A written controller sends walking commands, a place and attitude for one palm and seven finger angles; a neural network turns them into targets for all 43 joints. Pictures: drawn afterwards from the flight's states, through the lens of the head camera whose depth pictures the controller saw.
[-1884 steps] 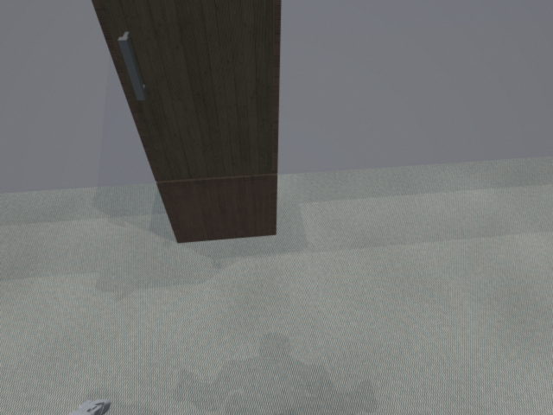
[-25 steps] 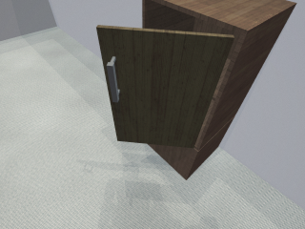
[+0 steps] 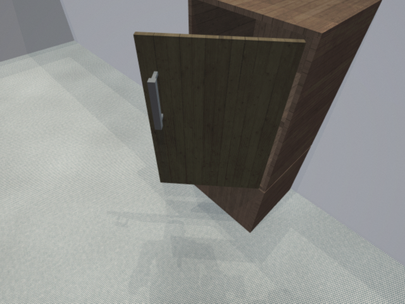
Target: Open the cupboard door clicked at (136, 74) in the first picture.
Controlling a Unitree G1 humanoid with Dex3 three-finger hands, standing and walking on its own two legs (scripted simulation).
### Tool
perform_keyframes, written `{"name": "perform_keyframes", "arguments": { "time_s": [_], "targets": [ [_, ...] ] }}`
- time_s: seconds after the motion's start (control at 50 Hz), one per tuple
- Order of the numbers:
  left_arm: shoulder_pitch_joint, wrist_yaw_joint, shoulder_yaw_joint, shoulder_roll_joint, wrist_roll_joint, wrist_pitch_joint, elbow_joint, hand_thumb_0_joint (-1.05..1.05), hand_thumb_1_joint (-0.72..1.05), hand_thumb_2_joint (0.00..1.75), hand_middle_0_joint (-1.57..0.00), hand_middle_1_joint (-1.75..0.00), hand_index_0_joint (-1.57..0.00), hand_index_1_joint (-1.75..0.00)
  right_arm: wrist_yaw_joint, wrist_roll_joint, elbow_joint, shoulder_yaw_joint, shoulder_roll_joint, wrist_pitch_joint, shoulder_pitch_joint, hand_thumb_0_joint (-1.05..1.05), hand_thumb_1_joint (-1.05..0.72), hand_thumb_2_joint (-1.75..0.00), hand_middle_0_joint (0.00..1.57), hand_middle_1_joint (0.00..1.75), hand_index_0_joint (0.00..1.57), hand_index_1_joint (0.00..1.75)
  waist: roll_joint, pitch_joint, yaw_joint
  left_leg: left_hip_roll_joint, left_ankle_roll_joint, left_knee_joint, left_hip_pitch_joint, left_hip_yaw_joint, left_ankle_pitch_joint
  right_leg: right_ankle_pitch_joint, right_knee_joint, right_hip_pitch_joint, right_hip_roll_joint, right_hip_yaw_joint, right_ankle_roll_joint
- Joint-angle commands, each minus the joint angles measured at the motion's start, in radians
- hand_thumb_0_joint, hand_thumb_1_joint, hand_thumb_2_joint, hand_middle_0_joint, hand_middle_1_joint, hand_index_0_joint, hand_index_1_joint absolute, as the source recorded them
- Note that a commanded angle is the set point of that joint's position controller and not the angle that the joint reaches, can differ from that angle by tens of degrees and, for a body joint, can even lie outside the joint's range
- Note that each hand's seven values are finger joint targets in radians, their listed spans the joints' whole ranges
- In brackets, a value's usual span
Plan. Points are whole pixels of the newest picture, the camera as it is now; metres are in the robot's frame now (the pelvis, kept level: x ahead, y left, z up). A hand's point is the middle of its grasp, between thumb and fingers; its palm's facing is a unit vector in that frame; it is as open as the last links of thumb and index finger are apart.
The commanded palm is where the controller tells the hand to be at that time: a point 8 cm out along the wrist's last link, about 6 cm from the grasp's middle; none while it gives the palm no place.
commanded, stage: come to a stop and stand still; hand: left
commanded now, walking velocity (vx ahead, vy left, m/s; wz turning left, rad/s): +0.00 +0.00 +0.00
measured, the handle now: (157, 101) +0.61 +0.16 +0.07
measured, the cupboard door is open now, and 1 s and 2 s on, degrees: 41 41 41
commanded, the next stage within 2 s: look again from close up in 0.48 s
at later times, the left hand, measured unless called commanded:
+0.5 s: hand out of the picture -0.06 +0.20 -0.17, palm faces +0.03 -0.98 -0.21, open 7.4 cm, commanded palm none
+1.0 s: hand out of the picture +0.00 +0.18 -0.17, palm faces +0.01 -0.98 -0.19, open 7.4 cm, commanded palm none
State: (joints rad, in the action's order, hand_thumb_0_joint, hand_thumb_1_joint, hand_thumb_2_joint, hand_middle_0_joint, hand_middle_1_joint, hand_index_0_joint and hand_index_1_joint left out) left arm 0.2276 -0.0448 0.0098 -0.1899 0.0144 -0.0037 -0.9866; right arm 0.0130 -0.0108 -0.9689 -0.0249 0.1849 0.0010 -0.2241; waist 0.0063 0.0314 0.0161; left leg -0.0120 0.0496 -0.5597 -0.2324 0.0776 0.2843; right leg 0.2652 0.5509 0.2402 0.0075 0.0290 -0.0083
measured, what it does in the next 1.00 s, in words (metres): stands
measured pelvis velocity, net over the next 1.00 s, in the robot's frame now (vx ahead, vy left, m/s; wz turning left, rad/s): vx -0.01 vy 0.00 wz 0.02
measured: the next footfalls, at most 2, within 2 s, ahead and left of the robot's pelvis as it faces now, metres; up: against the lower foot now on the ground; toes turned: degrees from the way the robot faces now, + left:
none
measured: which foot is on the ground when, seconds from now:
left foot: down 0.00-1.00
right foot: down 0.00-1.00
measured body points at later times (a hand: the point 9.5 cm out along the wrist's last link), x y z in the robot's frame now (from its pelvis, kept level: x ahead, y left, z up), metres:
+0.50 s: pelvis -0.03 +0.01 +0.00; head -0.04 +0.02 +0.45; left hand -0.06 +0.25 -0.15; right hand -0.01 -0.25 -0.14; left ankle +0.02 +0.09 -0.73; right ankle +0.02 -0.13 -0.73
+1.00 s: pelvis -0.01 +0.00 +0.01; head -0.01 +0.01 +0.46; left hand +0.00 +0.23 -0.15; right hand +0.02 -0.23 -0.14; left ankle +0.02 +0.09 -0.73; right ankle +0.02 -0.13 -0.73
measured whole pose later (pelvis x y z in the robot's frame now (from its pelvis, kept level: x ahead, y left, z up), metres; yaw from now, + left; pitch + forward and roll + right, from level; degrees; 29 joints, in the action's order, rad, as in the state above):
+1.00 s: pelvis -0.01 +0.00 +0.01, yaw +1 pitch -1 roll +0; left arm 0.28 -0.03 0.03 -0.18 0.01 0.02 -1.07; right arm 0.00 -0.01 -1.09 0.01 0.18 -0.02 -0.24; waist -0.02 0.01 0.00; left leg -0.03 0.05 -0.43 -0.22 0.06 0.19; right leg 0.19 0.44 0.23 0.00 0.03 -0.01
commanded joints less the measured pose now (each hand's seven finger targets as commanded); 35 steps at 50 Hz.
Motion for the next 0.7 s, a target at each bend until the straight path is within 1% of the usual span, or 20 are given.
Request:
{"name": "perform_keyframes", "arguments": {
  "time_s": [0.0,0.02,0.06,0.1,0.16,0.22,0.24,0.26,0.28,0.3,0.34,0.36,0.44,0.48,0.5,0.54,0.58,0.62,0.66,0.68],
  "targets": [
    [0.047,0.005,-0.030,-0.135,0.011,0.012,0.071,0.00,0.90,0.90,-0.20,-0.30,-0.20,-0.30,-0.001,-0.013,0.073,-0.030,0.153,-0.019,-0.001,0.00,-0.90,-0.90,0.20,0.30,0.20,0.30,0.010,0.094,-0.018,0.128,0.009,0.259,-0.127,-0.203,0.185,0.073,-0.107,0.050,-0.054,0.063,0.051],
    [0.058,0.007,-0.031,-0.135,0.011,0.011,0.072,0.00,0.90,0.90,-0.20,-0.30,-0.20,-0.30,-0.002,-0.014,0.074,-0.030,0.162,-0.019,-0.001,0.00,-0.90,-0.90,0.20,0.30,0.20,0.30,0.026,0.077,-0.018,0.127,0.009,0.267,-0.131,-0.205,0.219,0.085,-0.103,0.040,-0.052,0.061,0.049],
    [0.074,0.011,-0.031,-0.129,0.011,0.008,0.072,0.00,0.90,0.90,-0.20,-0.30,-0.20,-0.30,-0.004,-0.015,0.074,-0.030,0.167,-0.018,-0.007,0.00,-0.90,-0.90,0.20,0.30,0.20,0.30,0.021,0.051,-0.017,0.130,0.010,0.280,-0.137,-0.209,0.265,0.101,-0.095,0.035,-0.048,0.048,0.044],
    [0.088,0.012,-0.030,-0.127,0.013,0.008,0.073,0.00,0.90,0.90,-0.20,-0.30,-0.20,-0.30,-0.004,-0.014,0.074,-0.029,0.166,-0.018,-0.008,0.00,-0.90,-0.90,0.20,0.30,0.20,0.30,0.021,0.045,-0.023,0.134,0.014,0.291,-0.152,-0.214,0.284,0.091,-0.090,0.022,-0.047,0.038,0.042],
    [0.106,0.016,-0.031,-0.128,0.014,0.009,0.067,0.00,0.90,0.90,-0.20,-0.30,-0.20,-0.30,-0.006,-0.013,0.068,-0.029,0.172,-0.014,-0.013,0.00,-0.90,-0.90,0.20,0.30,0.20,0.30,-0.006,0.059,-0.022,0.123,0.011,0.282,-0.171,-0.208,0.309,0.146,-0.114,0.043,-0.053,0.057,0.041],
    [0.106,0.017,-0.032,-0.133,0.013,0.013,0.062,0.00,0.90,0.90,-0.20,-0.30,-0.20,-0.30,-0.004,-0.012,0.053,-0.027,0.176,-0.017,-0.035,0.00,-0.90,-0.90,0.20,0.30,0.20,0.30,-0.022,0.054,-0.014,0.119,0.012,0.273,-0.141,-0.209,0.280,0.162,-0.135,0.071,-0.061,0.077,0.047],
    [0.111,0.018,-0.031,-0.136,0.012,0.015,0.057,0.00,0.90,0.90,-0.20,-0.30,-0.20,-0.30,-0.004,-0.012,0.048,-0.028,0.180,-0.018,-0.039,0.00,-0.90,-0.90,0.20,0.30,0.20,0.30,-0.009,0.048,-0.012,0.117,0.011,0.268,-0.132,-0.205,0.274,0.169,-0.143,0.078,-0.063,0.085,0.049],
    [0.114,0.018,-0.031,-0.138,0.011,0.016,0.051,0.00,0.90,0.90,-0.20,-0.30,-0.20,-0.30,-0.004,-0.011,0.040,-0.026,0.180,-0.019,-0.042,0.00,-0.90,-0.90,0.20,0.30,0.20,0.30,-0.011,0.051,-0.011,0.116,0.009,0.268,-0.127,-0.206,0.272,0.172,-0.145,0.085,-0.064,0.090,0.049],
    [0.120,0.019,-0.031,-0.139,0.011,0.017,0.044,0.00,0.90,0.90,-0.20,-0.30,-0.20,-0.30,-0.004,-0.010,0.035,-0.026,0.182,-0.019,-0.047,0.00,-0.90,-0.90,0.20,0.30,0.20,0.30,-0.024,0.050,-0.012,0.116,0.010,0.264,-0.127,-0.204,0.273,0.183,-0.154,0.087,-0.067,0.095,0.049],
    [0.125,0.019,-0.030,-0.135,0.012,0.019,0.040,0.00,0.90,0.90,-0.20,-0.30,-0.20,-0.30,-0.003,-0.010,0.027,-0.025,0.175,-0.020,-0.050,0.00,-0.90,-0.90,0.20,0.30,0.20,0.30,-0.017,0.049,-0.010,0.115,0.010,0.263,-0.115,-0.202,0.254,0.173,-0.159,0.089,-0.068,0.099,0.052],
    [0.125,0.019,-0.030,-0.141,0.010,0.021,0.029,0.00,0.90,0.90,-0.20,-0.30,-0.20,-0.30,-0.002,-0.008,0.015,-0.024,0.182,-0.024,-0.056,0.00,-0.90,-0.90,0.20,0.30,0.20,0.30,-0.014,0.048,-0.009,0.117,0.010,0.267,-0.115,-0.206,0.250,0.164,-0.160,0.085,-0.070,0.104,0.053],
    [0.131,0.020,-0.030,-0.140,0.010,0.023,0.020,0.00,0.90,0.90,-0.20,-0.30,-0.20,-0.30,-0.001,-0.007,0.008,-0.024,0.182,-0.026,-0.058,0.00,-0.90,-0.90,0.20,0.30,0.20,0.30,-0.019,0.035,-0.011,0.119,0.010,0.268,-0.107,-0.206,0.243,0.156,-0.160,0.079,-0.071,0.104,0.054],
    [0.141,0.020,-0.027,-0.138,0.008,0.027,-0.004,0.00,0.90,0.90,-0.20,-0.30,-0.20,-0.30,0.001,-0.005,-0.017,-0.020,0.180,-0.029,-0.064,0.00,-0.90,-0.90,0.20,0.30,0.20,0.30,-0.025,0.033,-0.010,0.117,0.008,0.264,-0.098,-0.202,0.225,0.156,-0.174,0.076,-0.081,0.114,0.056],
    [0.141,0.021,-0.026,-0.137,0.008,0.025,-0.014,0.00,0.90,0.90,-0.20,-0.30,-0.20,-0.30,0.001,-0.005,-0.029,-0.019,0.182,-0.030,-0.065,0.00,-0.90,-0.90,0.20,0.30,0.20,0.30,-0.001,0.050,-0.011,0.124,0.007,0.284,-0.110,-0.213,0.249,0.151,-0.166,0.078,-0.076,0.104,0.052],
    [0.151,0.020,-0.024,-0.134,0.009,0.026,-0.018,0.00,0.90,0.90,-0.20,-0.30,-0.20,-0.30,0.001,-0.004,-0.033,-0.018,0.175,-0.030,-0.064,0.00,-0.90,-0.90,0.20,0.30,0.20,0.30,-0.009,0.046,-0.016,0.124,0.009,0.281,-0.111,-0.212,0.232,0.126,-0.166,0.064,-0.077,0.102,0.052],
    [0.153,0.019,-0.022,-0.131,0.008,0.027,-0.029,0.00,0.90,0.90,-0.20,-0.30,-0.20,-0.30,0.001,-0.003,-0.042,-0.017,0.174,-0.032,-0.064,0.00,-0.90,-0.90,0.20,0.30,0.20,0.30,-0.007,0.035,-0.015,0.123,0.007,0.281,-0.102,-0.209,0.220,0.114,-0.169,0.056,-0.082,0.104,0.051],
    [0.151,0.019,-0.021,-0.128,0.008,0.026,-0.035,0.00,0.90,0.90,-0.20,-0.30,-0.20,-0.30,0.002,-0.004,-0.050,-0.016,0.174,-0.031,-0.061,0.00,-0.90,-0.90,0.20,0.30,0.20,0.30,0.011,0.048,-0.015,0.125,0.004,0.295,-0.112,-0.215,0.240,0.116,-0.167,0.059,-0.078,0.098,0.048],
    [0.149,0.018,-0.019,-0.124,0.009,0.028,-0.040,0.00,0.90,0.90,-0.20,-0.30,-0.20,-0.30,0.002,-0.003,-0.055,-0.014,0.167,-0.033,-0.062,0.00,-0.90,-0.90,0.20,0.30,0.20,0.30,-0.006,0.048,-0.017,0.126,0.004,0.292,-0.113,-0.211,0.209,0.074,-0.166,0.041,-0.081,0.096,0.049],
    [0.143,0.017,-0.017,-0.123,0.007,0.030,-0.042,0.00,0.90,0.90,-0.20,-0.30,-0.20,-0.30,0.002,-0.002,-0.060,-0.012,0.162,-0.034,-0.061,0.00,-0.90,-0.90,0.20,0.30,0.20,0.30,-0.019,0.046,-0.016,0.121,0.002,0.287,-0.101,-0.207,0.181,0.064,-0.176,0.038,-0.086,0.102,0.049],
    [0.137,0.017,-0.016,-0.121,0.007,0.030,-0.045,0.00,0.90,0.90,-0.20,-0.30,-0.20,-0.30,0.002,-0.002,-0.064,-0.011,0.161,-0.035,-0.062,0.00,-0.90,-0.90,0.20,0.30,0.20,0.30,-0.011,0.044,-0.015,0.122,0.000,0.289,-0.091,-0.205,0.170,0.055,-0.175,0.040,-0.087,0.100,0.048]
  ]
}}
